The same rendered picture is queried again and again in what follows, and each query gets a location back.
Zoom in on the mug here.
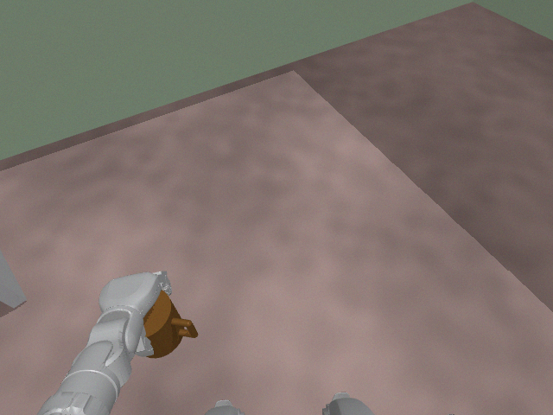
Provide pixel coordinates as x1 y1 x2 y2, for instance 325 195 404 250
143 290 198 358

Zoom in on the left robot hand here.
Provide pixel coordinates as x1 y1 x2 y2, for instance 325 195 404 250
99 271 172 357

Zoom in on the left robot arm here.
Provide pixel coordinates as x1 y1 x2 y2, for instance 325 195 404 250
37 305 143 415

